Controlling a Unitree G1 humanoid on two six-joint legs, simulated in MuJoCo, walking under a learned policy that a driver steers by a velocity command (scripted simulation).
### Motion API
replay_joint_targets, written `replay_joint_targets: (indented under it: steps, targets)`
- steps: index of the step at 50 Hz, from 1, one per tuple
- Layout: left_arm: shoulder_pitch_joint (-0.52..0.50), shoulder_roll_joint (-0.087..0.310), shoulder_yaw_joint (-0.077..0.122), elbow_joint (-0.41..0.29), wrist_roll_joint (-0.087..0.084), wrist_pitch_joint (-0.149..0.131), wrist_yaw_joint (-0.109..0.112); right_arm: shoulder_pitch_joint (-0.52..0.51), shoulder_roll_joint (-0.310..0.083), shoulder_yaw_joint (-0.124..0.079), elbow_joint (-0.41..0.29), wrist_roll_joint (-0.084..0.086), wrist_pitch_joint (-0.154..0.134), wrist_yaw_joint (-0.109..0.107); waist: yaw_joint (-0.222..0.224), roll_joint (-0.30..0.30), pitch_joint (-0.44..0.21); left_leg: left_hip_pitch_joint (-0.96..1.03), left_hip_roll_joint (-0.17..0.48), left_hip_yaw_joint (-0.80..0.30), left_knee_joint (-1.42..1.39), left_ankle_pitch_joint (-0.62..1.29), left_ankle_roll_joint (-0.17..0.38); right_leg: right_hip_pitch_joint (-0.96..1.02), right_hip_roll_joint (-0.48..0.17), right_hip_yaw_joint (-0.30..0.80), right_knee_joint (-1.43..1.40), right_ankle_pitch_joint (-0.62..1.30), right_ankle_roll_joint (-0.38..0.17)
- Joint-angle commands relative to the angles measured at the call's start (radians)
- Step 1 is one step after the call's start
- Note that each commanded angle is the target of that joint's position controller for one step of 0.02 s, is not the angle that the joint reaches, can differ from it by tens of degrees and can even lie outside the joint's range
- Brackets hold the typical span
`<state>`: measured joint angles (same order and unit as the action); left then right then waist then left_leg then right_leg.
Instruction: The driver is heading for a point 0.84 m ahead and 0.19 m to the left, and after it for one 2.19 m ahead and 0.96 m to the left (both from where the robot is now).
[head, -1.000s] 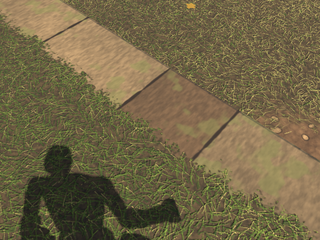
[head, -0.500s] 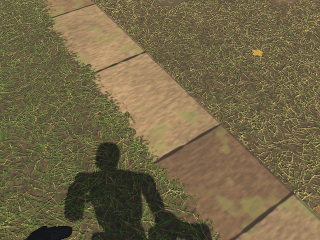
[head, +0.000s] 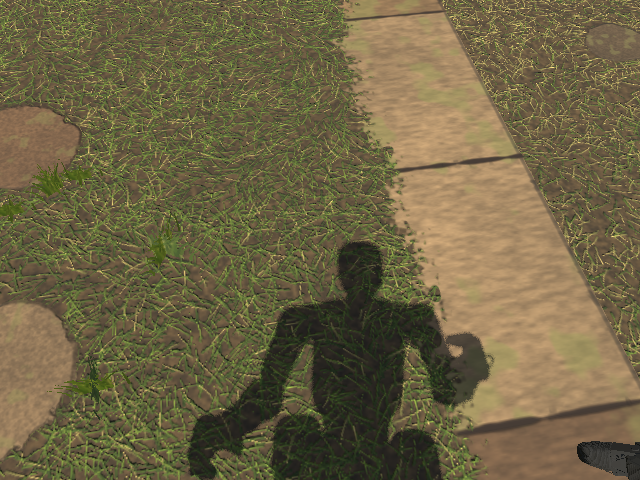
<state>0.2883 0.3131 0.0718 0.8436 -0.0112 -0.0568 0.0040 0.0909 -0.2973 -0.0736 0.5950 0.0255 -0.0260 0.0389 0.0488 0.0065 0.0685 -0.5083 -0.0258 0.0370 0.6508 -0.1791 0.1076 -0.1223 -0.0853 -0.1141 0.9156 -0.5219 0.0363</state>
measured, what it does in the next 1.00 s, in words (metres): walks ahead, turning left: right foot, then left foot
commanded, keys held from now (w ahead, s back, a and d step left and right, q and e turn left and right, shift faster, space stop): w+q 0.76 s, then w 0.24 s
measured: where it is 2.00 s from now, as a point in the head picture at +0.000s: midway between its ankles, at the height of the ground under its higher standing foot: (206, 267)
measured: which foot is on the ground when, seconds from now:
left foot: down 0.00-0.44, up 0.46-0.92, down 0.94-1.00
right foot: up 0.00-0.42, down 0.44-0.94, up 0.96-1.00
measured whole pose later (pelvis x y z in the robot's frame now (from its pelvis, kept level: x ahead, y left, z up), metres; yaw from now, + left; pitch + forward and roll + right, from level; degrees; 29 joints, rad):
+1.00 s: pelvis +0.52 +0.13 +0.00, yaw +32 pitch +2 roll -1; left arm 0.34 0.31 0.05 0.88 -0.02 -0.06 -0.01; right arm 0.07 -0.28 -0.05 0.60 0.01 -0.04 0.03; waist 0.06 0.00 0.06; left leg -0.49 -0.02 0.03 0.61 -0.16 0.07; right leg -0.11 -0.09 -0.10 0.86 -0.52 0.02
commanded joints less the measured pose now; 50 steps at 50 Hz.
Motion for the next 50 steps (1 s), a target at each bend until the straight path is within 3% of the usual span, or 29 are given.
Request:
replay_joint_targets:
  steps: [1,2,3,4,5,8,12,16,19,21,22,23,24,25,26,27,28,30,32,34,38,41,43,45,46,47,48,49,50]
  targets:
    - [-0.127,0.139,0.009,-0.170,-0.036,-0.081,-0.019,0.305,-0.191,-0.060,0.002,-0.008,-0.029,-0.007,-0.168,0.106,-0.273,0.804,0.323,-0.691,-0.364,-0.157,0.249,-0.743,0.039,0.191,0.445,0.046,-0.048]
    - [-0.125,0.123,0.004,-0.163,-0.019,-0.087,-0.012,0.244,-0.165,-0.050,-0.001,-0.005,-0.034,-0.008,-0.118,0.023,-0.202,0.654,0.279,-0.580,-0.361,-0.051,0.215,-0.684,-0.002,0.194,0.356,0.130,-0.051]
    - [-0.117,0.126,0.010,-0.152,0.008,-0.085,-0.006,0.179,-0.137,-0.040,-0.012,-0.008,-0.034,-0.011,-0.076,0.013,-0.152,0.523,0.239,-0.489,-0.371,0.057,0.193,-0.612,-0.028,0.193,0.274,0.175,-0.040]
    - [-0.095,0.131,0.015,-0.148,0.015,-0.073,-0.008,0.143,-0.120,-0.032,-0.026,-0.021,-0.034,-0.015,-0.043,0.039,-0.138,0.439,0.214,-0.445,-0.392,0.127,0.188,-0.547,-0.044,0.200,0.240,0.209,-0.032]
    - [-0.085,0.125,0.016,-0.147,0.018,-0.061,-0.009,0.129,-0.119,-0.031,-0.029,-0.022,-0.036,-0.019,-0.029,0.045,-0.131,0.391,0.202,-0.426,-0.411,0.171,0.192,-0.517,-0.043,0.193,0.207,0.225,-0.018]
    - [-0.127,0.085,0.005,-0.162,0.030,-0.039,-0.006,0.157,-0.144,-0.037,-0.007,-0.017,-0.041,-0.038,-0.029,0.033,-0.099,0.292,0.168,-0.343,-0.428,0.274,0.193,-0.506,-0.020,0.165,0.073,0.318,0.027]
    - [-0.284,0.044,-0.013,-0.202,0.024,-0.041,-0.014,0.216,-0.157,-0.040,0.028,-0.008,-0.033,-0.055,-0.090,0.061,-0.065,0.251,0.107,-0.289,-0.409,0.177,0.132,-0.450,0.038,0.159,-0.233,0.568,0.040]
    - [-0.369,0.066,-0.008,-0.234,0.007,-0.055,-0.031,0.280,-0.159,-0.042,0.065,0.001,-0.025,-0.058,-0.122,0.075,-0.054,0.301,0.135,-0.367,-0.349,0.093,0.109,-0.396,0.075,0.181,-0.376,0.607,0.019]
    - [-0.336,0.097,0.007,-0.234,0.004,-0.066,-0.037,0.280,-0.152,-0.042,0.074,0.001,-0.014,-0.063,-0.097,0.111,-0.061,0.380,0.165,-0.453,-0.259,0.107,0.090,-0.350,0.083,0.195,-0.419,0.485,-0.017]
    - [-0.190,0.126,0.029,-0.200,0.011,-0.075,-0.029,0.255,-0.121,-0.032,0.066,-0.003,-0.008,-0.062,-0.018,0.122,-0.124,0.361,0.113,-0.439,-0.127,0.201,0.049,-0.137,0.083,0.168,-0.474,0.468,-0.065]
    - [-0.046,0.173,0.044,-0.188,0.029,-0.080,-0.021,0.248,-0.067,-0.011,0.047,-0.015,-0.011,-0.057,0.046,0.053,-0.257,0.255,0.057,-0.374,0.118,0.130,0.011,0.120,-0.055,0.289,-0.443,0.450,-0.128]
    - [0.072,0.257,0.065,-0.160,0.044,-0.068,-0.018,0.388,-0.001,0.010,0.028,0.005,-0.020,-0.058,0.007,-0.245,-0.411,-0.100,-0.094,-0.232,0.474,-0.310,-0.072,0.491,-0.299,0.725,-0.503,0.289,-0.296]
    - [0.081,0.192,0.054,-0.154,0.011,-0.062,-0.026,0.409,-0.086,0.001,0.039,0.018,-0.026,-0.060,0.012,-0.289,-0.400,-0.264,-0.030,-0.236,0.644,-0.409,-0.089,0.504,-0.361,0.947,-0.586,0.033,-0.323]
    - [0.032,0.115,0.033,-0.169,0.007,-0.054,-0.020,0.303,-0.156,-0.019,0.039,0.017,-0.021,-0.059,0.041,-0.167,-0.255,-0.308,0.016,-0.233,0.695,-0.317,-0.100,0.382,-0.314,0.799,-0.614,-0.011,-0.275]
    - [-0.018,0.092,0.024,-0.175,0.016,-0.045,-0.015,0.224,-0.163,-0.022,0.024,0.004,-0.015,-0.060,0.034,-0.092,-0.167,-0.283,0.052,-0.191,0.680,-0.240,-0.103,0.248,-0.268,0.644,-0.622,0.092,-0.236]
    - [-0.052,0.075,0.017,-0.167,0.022,-0.040,-0.013,0.177,-0.149,-0.024,0.009,-0.008,-0.015,-0.058,0.015,-0.075,-0.098,-0.257,0.078,-0.183,0.631,-0.192,-0.104,0.133,-0.225,0.538,-0.646,0.211,-0.223]
    - [-0.069,0.057,0.009,-0.161,0.028,-0.042,-0.011,0.175,-0.130,-0.026,0.005,-0.006,-0.011,-0.052,-0.010,-0.095,-0.073,-0.214,0.106,-0.181,0.591,-0.161,-0.099,0.065,-0.190,0.451,-0.670,0.292,-0.208]
    - [-0.072,0.052,0.011,-0.146,0.020,-0.050,-0.010,0.192,-0.083,-0.019,0.006,0.006,0.000,-0.045,-0.029,-0.123,-0.062,-0.171,0.125,-0.155,0.535,-0.143,-0.099,0.010,-0.166,0.346,-0.716,0.372,-0.210]
    - [-0.063,0.080,0.021,-0.126,0.014,-0.057,-0.011,0.158,-0.057,-0.011,-0.013,0.000,0.008,-0.043,-0.031,-0.102,-0.046,-0.199,0.138,-0.144,0.467,-0.112,-0.107,0.002,-0.180,0.279,-0.747,0.455,-0.230]
    - [-0.053,0.107,0.030,-0.110,0.016,-0.057,-0.009,0.125,-0.049,-0.006,-0.024,-0.005,0.008,-0.038,-0.026,-0.085,-0.048,-0.225,0.146,-0.139,0.388,-0.034,-0.115,0.030,-0.191,0.217,-0.759,0.531,-0.238]
    - [-0.046,0.132,0.034,-0.089,0.011,-0.044,-0.003,0.020,-0.034,0.004,-0.038,-0.002,-0.006,-0.013,0.009,-0.071,-0.027,-0.174,0.132,-0.082,0.161,0.171,-0.105,0.052,-0.155,0.061,-0.763,0.593,-0.199]
    - [0.020,0.152,0.036,-0.055,-0.003,-0.032,-0.007,-0.071,-0.015,0.014,-0.066,-0.001,-0.013,0.002,0.039,-0.060,0.002,-0.125,0.106,-0.046,0.034,0.177,-0.084,0.087,-0.172,0.027,-0.766,0.594,-0.193]
    - [0.042,0.171,0.041,-0.035,-0.017,-0.021,-0.010,-0.098,-0.029,0.011,-0.082,-0.002,-0.015,0.009,0.030,-0.066,0.018,-0.109,0.085,-0.031,-0.023,0.106,-0.058,0.146,-0.201,0.021,-0.745,0.667,-0.189]
    - [0.040,0.201,0.046,-0.024,-0.027,-0.010,-0.007,-0.060,-0.066,-0.007,-0.081,-0.013,-0.015,0.010,-0.019,-0.094,-0.022,-0.001,0.033,0.011,-0.067,0.013,-0.020,0.193,-0.210,-0.006,-0.634,0.972,-0.173]
    - [0.030,0.207,0.045,-0.019,-0.030,-0.003,-0.004,0.045,-0.098,-0.026,-0.054,-0.018,-0.014,0.008,-0.091,-0.097,-0.087,0.159,-0.002,0.035,-0.116,0.032,0.007,0.180,-0.192,-0.039,-0.495,1.113,-0.152]
    - [0.037,0.184,0.032,-0.017,-0.024,-0.001,0.002,0.205,-0.149,-0.055,-0.003,-0.015,-0.010,-0.002,-0.169,-0.081,-0.175,0.411,-0.029,0.035,-0.149,0.091,0.034,0.076,-0.152,-0.074,-0.299,1.107,-0.121]
    - [0.047,0.116,0.003,-0.048,0.017,-0.008,0.003,0.370,-0.238,-0.080,0.029,-0.015,0.000,-0.023,-0.217,0.066,-0.306,0.737,0.170,-0.234,-0.101,0.166,0.095,-0.192,-0.100,-0.086,0.038,0.688,-0.077]
    - [0.152,0.019,-0.032,-0.072,0.018,-0.030,-0.013,0.335,-0.299,-0.076,0.024,-0.010,-0.006,-0.022,-0.103,0.264,-0.450,0.943,0.391,-0.740,-0.235,-0.039,0.264,-0.515,0.071,0.044,0.337,-0.079,-0.035]
    - [0.039,0.125,-0.005,-0.064,-0.022,-0.048,-0.020,0.335,-0.198,-0.051,0.016,-0.011,-0.018,-0.014,-0.172,0.118,-0.423,0.893,0.387,-0.739,-0.309,-0.101,0.234,-0.606,0.040,0.179,0.418,-0.063,-0.044]
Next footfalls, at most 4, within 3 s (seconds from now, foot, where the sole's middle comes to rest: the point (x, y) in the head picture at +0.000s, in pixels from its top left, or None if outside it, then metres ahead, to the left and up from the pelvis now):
0.44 right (387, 469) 0.45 -0.09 -0.75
0.94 left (210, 393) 0.59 0.28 -0.75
1.48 right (254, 248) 0.97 0.23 -0.75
1.90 left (154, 260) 0.92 0.47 -0.75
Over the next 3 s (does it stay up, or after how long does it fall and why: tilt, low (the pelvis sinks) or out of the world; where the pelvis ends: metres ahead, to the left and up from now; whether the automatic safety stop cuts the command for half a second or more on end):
stays up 1.23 0.47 0.03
